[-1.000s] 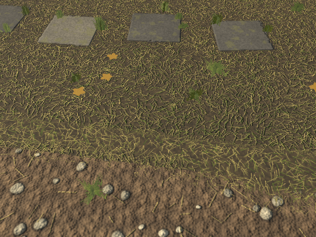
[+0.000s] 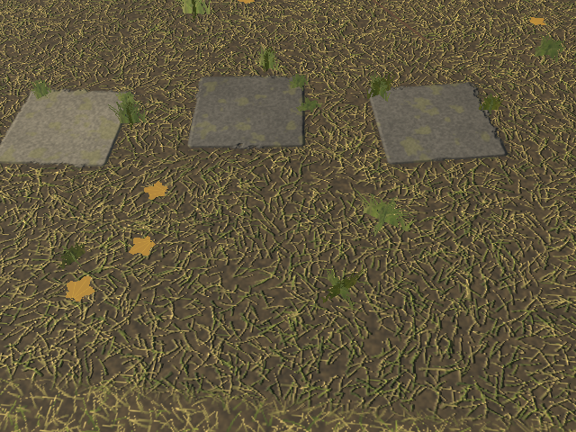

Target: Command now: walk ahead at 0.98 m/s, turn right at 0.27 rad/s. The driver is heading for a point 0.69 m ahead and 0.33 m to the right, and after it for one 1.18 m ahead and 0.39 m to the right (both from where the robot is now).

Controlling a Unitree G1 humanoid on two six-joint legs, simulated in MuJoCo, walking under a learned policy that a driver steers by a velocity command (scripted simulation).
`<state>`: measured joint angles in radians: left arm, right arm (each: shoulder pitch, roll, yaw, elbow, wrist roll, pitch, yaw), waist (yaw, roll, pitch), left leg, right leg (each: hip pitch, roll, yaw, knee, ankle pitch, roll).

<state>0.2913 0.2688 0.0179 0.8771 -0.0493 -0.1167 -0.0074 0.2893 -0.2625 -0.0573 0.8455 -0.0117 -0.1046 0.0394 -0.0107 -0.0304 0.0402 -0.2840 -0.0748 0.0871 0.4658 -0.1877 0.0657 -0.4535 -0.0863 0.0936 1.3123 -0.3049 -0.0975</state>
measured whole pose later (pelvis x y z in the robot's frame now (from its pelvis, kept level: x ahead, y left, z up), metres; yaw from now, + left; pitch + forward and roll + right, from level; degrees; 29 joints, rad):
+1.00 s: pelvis +0.87 -0.23 +0.00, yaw -50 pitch -1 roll +4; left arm 0.18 0.34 0.07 0.62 -0.04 -0.02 -0.01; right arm 0.37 -0.32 -0.10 0.76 0.00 -0.11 0.01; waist -0.07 -0.05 0.04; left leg -0.11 -0.04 0.11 0.39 -0.27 0.00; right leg -0.68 -0.09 0.03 1.30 -0.29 -0.07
